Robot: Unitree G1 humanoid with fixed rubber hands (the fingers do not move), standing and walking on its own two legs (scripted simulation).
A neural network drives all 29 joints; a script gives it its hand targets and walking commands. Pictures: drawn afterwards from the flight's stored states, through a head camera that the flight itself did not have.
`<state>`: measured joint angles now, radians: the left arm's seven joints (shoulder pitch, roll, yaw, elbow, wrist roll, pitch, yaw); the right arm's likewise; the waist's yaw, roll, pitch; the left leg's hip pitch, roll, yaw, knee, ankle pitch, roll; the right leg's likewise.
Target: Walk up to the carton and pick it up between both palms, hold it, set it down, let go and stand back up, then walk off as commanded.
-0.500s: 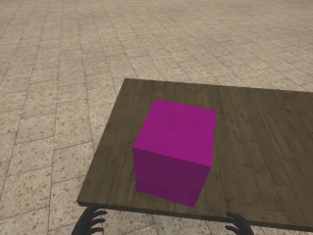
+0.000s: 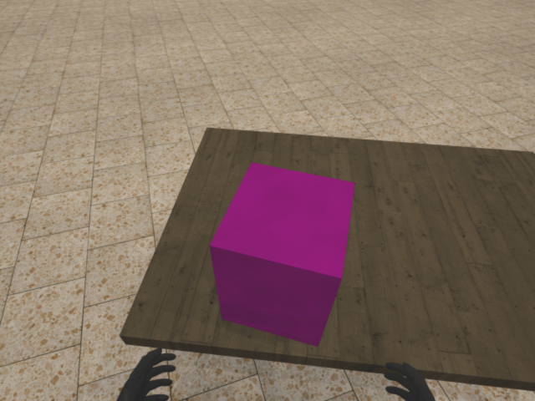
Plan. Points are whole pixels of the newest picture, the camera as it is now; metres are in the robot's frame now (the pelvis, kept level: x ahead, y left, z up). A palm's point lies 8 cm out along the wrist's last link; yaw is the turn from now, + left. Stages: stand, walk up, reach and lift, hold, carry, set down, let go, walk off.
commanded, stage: set down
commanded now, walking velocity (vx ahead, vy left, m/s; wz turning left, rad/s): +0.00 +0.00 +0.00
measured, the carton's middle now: (284, 254) +0.41 +0.01 -0.05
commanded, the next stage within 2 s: let go in 0.06 s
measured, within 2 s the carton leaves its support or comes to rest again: neither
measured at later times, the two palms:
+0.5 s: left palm out of the picture +0.14 +0.21 -0.08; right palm out of the picture +0.13 -0.23 -0.08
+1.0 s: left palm out of the picture +0.04 +0.28 -0.10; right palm out of the picture +0.03 -0.30 -0.12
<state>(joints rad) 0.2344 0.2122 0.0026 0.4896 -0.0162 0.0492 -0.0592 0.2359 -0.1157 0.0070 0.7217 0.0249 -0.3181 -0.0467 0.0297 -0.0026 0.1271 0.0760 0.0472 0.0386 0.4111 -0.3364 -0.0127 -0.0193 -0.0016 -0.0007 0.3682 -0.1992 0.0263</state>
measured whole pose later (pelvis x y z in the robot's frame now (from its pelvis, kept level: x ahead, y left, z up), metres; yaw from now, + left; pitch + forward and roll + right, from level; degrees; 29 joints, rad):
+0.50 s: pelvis -0.02 -0.01 +0.00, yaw -1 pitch -8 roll -1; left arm 0.20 0.20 -0.01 0.51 -0.02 0.14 0.00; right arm 0.20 -0.14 -0.05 0.71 -0.04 -0.19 0.01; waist 0.02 -0.01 0.12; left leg 0.04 0.04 0.05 0.40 -0.30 -0.02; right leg -0.08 -0.01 0.01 0.39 -0.18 0.02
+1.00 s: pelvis -0.03 -0.01 +0.00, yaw +2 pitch -4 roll +1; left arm 0.22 0.34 0.00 0.92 0.02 -0.01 0.00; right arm 0.23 -0.35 0.00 1.02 -0.03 -0.02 0.01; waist 0.01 0.01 0.01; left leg -0.10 0.00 0.01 0.45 -0.29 -0.01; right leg -0.22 -0.05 -0.02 0.48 -0.20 0.02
